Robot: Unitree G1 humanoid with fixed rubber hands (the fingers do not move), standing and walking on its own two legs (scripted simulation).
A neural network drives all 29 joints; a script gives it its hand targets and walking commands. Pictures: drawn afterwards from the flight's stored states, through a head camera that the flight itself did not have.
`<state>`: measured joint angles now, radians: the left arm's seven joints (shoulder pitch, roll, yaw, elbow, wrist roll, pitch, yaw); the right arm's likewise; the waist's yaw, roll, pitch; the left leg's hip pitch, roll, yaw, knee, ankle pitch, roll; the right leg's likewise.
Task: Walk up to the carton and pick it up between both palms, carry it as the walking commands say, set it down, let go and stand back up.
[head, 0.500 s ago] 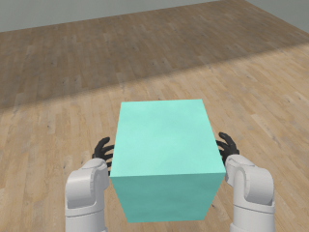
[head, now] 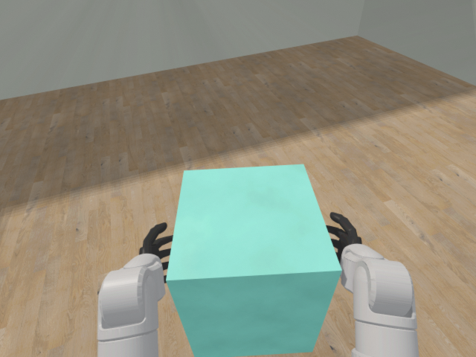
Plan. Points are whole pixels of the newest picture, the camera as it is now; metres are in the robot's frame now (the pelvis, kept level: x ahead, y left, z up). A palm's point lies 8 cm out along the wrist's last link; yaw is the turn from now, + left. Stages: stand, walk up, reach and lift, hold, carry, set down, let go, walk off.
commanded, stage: carry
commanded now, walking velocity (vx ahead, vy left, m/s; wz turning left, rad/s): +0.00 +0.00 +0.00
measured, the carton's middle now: (248, 262) +0.31 +0.00 +0.01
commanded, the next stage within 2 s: hold in 1.42 s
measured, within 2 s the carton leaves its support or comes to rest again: neither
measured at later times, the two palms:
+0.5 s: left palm (159, 270) +0.26 +0.14 +0.08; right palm (358, 253) +0.27 -0.17 +0.08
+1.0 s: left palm (152, 277) +0.26 +0.15 +0.06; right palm (345, 264) +0.27 -0.15 +0.06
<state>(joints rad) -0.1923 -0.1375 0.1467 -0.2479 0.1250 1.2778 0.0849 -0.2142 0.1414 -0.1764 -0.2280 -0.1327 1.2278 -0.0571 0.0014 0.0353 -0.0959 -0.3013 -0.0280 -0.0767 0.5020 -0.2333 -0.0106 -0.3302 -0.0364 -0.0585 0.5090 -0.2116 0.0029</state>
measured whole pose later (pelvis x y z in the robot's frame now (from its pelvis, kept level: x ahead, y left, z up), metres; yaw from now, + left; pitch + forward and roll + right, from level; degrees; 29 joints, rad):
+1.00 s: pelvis -0.01 +0.00 +0.00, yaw +0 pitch +1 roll +0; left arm -0.17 -0.13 0.15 -0.08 0.15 0.99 0.05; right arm -0.18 0.14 -0.17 -0.06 -0.15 0.94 -0.03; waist 0.01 0.02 -0.09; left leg -0.33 -0.02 -0.08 0.54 -0.23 -0.01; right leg -0.35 -0.03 -0.06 0.54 -0.21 0.00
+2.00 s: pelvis +0.00 +0.01 +0.00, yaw -5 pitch -3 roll +0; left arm -0.35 -0.18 0.39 0.42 0.31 0.60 -0.04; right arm -0.37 0.18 -0.37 0.41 -0.34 0.60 0.03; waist 0.02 0.04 0.05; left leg -0.19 -0.01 -0.02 0.50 -0.26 0.00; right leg -0.25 0.00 0.02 0.49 -0.19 0.00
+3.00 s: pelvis -0.03 +0.00 -0.09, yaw -4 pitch +32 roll +2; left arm -0.63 -0.15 0.48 0.52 0.27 0.32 -0.04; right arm -0.62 0.16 -0.49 0.44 -0.32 0.32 0.04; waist -0.01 0.06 -0.11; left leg -1.23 -0.03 -0.01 1.08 -0.41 -0.01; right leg -1.29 0.00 0.04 1.07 -0.34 0.00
